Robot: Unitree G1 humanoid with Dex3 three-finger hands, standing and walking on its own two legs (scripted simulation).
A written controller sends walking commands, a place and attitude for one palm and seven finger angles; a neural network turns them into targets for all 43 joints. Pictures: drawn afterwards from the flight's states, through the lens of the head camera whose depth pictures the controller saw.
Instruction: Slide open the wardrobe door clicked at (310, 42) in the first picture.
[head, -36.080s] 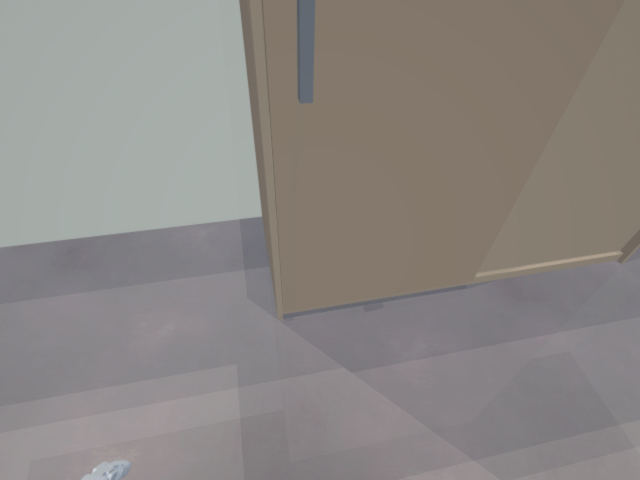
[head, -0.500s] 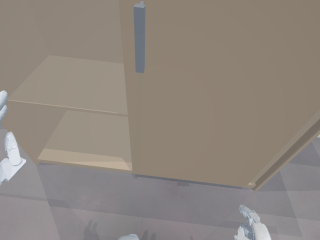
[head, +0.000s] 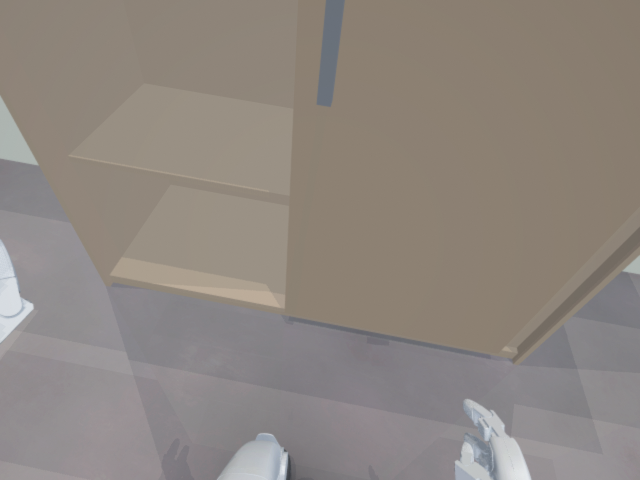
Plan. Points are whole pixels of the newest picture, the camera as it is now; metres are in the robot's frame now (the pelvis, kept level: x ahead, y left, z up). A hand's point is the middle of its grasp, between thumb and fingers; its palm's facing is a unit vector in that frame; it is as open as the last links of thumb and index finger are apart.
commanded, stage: stop stepping back and stand still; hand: left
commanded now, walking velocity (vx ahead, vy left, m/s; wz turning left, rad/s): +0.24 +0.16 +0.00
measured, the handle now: (332, 43) +0.72 +0.08 +0.22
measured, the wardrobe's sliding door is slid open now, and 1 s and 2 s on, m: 0.64 0.64 0.64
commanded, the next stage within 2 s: let the arm hang, fingers relaxed in 1.10 s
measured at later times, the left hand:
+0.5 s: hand (25, 291) +0.20 +0.28 +0.20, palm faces +0.36 -0.75 -0.55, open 7.4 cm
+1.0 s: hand (103, 241) +0.27 +0.26 +0.18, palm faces +0.36 -0.78 -0.50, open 7.4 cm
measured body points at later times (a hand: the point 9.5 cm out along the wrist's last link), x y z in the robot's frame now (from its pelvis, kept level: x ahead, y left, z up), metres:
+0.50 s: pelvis -0.01 +0.02 +0.02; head -0.02 +0.03 +0.47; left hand +0.17 +0.32 +0.23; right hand +0.09 -0.21 -0.07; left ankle -0.02 +0.15 -0.72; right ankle -0.01 -0.08 -0.71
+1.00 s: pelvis +0.04 +0.01 +0.02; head +0.07 +0.00 +0.47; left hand +0.25 +0.30 +0.21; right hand +0.21 -0.23 -0.06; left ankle +0.03 +0.14 -0.71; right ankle +0.00 -0.09 -0.72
